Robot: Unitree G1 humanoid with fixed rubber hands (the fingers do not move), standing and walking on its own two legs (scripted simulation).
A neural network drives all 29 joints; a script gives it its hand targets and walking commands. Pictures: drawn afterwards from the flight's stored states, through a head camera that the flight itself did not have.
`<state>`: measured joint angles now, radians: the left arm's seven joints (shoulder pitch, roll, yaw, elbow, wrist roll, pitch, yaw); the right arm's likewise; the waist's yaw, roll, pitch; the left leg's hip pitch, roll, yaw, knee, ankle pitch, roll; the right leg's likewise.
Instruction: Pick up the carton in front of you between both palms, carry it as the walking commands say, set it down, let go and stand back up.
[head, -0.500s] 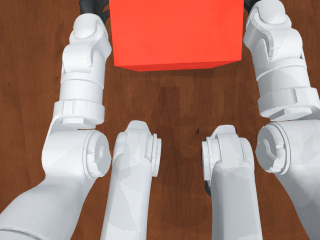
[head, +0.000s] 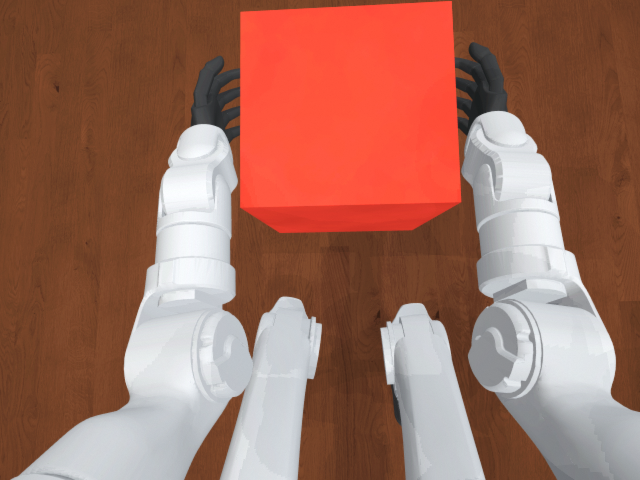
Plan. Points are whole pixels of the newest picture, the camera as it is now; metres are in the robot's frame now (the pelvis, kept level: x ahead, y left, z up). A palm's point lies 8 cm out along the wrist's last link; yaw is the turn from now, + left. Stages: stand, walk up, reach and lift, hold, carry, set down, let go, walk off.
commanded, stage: reach and lift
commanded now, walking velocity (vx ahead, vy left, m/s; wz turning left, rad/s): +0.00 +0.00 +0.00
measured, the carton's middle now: (345, 145) +0.51 +0.02 -0.13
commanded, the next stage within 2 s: none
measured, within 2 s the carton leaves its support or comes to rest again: neither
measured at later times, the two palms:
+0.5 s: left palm (143, 102) +0.45 +0.16 +0.10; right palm (592, 91) +0.46 -0.14 +0.10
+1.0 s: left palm out of the picture +0.40 +0.16 +0.25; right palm out of the picture +0.41 -0.14 +0.25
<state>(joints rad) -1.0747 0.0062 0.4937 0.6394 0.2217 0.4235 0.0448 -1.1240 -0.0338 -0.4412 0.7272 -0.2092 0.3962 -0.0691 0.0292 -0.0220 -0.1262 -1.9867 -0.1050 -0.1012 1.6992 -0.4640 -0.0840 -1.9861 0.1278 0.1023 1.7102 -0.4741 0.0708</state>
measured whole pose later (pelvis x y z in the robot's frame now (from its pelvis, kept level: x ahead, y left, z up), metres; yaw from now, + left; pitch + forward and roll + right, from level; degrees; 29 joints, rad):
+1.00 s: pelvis +0.10 +0.00 +0.26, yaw +0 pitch +8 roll +0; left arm -0.28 -0.14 0.28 0.46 0.21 0.45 0.03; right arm -0.29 0.14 -0.28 0.48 -0.20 0.43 -0.06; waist 0.01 -0.01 -0.14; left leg -0.48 -0.05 -0.15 0.62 -0.29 -0.02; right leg -0.47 0.06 0.15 0.63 -0.30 0.02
